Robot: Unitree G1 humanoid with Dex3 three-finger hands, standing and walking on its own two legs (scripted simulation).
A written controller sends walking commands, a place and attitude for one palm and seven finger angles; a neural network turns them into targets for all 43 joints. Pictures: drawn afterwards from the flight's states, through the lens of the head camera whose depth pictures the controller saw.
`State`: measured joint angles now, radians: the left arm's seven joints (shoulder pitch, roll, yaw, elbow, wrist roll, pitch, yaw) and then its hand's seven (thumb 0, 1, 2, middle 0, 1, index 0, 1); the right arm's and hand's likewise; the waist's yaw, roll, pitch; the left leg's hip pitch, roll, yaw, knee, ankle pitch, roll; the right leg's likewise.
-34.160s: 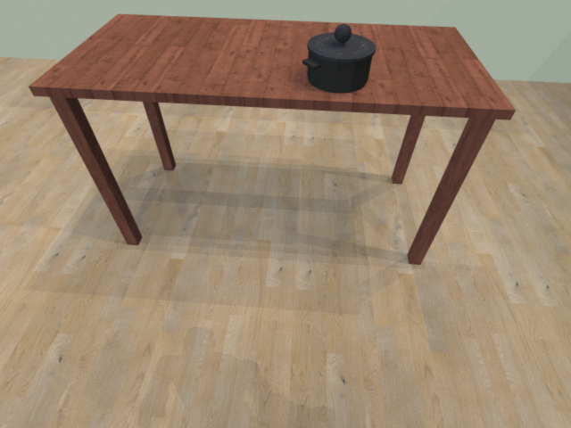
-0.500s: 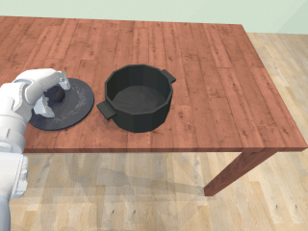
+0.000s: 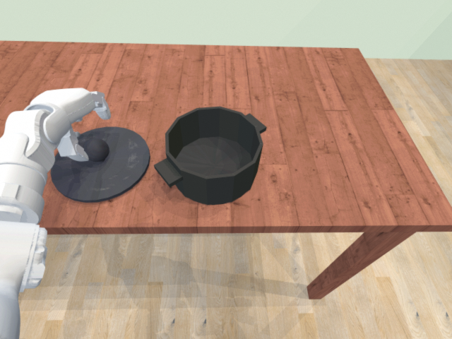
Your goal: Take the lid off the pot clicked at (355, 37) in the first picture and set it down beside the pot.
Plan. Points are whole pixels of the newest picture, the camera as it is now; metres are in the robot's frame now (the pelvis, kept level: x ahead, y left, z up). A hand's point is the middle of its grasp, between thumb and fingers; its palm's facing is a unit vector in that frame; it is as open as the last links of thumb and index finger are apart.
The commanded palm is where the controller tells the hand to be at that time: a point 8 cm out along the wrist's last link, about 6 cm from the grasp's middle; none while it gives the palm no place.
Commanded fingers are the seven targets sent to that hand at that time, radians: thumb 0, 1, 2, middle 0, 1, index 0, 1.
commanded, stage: raise the empty hand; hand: left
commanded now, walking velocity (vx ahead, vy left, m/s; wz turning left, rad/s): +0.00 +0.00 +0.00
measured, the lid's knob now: (96, 149) +0.46 +0.25 +0.05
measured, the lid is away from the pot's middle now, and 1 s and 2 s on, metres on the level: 0.23 0.23 0.23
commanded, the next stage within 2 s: draw the hand back to the body in 0.84 s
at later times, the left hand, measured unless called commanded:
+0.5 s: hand (63, 110) +0.45 +0.26 +0.16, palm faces -0.30 -0.07 -0.95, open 11.0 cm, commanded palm +0.45 +0.25 +0.22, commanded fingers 0.00 -0.06 0.74 -0.39 -0.79 -0.39 -0.79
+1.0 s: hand (57, 99) +0.46 +0.26 +0.18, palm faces -0.33 -0.06 -0.94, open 11.0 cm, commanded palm +0.44 +0.26 +0.24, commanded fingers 0.00 -0.06 0.74 -0.39 -0.79 -0.39 -0.79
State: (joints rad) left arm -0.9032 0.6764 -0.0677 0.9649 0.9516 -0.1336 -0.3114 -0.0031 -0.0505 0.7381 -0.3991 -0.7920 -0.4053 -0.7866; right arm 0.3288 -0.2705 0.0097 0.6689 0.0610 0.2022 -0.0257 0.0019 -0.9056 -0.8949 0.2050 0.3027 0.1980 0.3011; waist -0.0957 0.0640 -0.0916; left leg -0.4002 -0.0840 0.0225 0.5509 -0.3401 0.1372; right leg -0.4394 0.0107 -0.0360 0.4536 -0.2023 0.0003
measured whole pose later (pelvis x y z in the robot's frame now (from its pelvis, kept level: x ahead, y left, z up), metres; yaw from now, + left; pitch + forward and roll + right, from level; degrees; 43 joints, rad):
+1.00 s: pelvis -0.01 -0.01 +0.01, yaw +1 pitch +9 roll -3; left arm -1.12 0.73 -0.15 0.99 0.97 -0.01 -0.47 0.00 -0.05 0.74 -0.40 -0.79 -0.41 -0.79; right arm 0.32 -0.28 0.02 0.66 0.07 0.17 -0.03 0.00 -0.91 -0.89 0.20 0.30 0.20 0.30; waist -0.11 0.03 -0.05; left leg -0.33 -0.09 0.00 0.48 -0.30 0.12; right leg -0.37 0.01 -0.02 0.39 -0.17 0.01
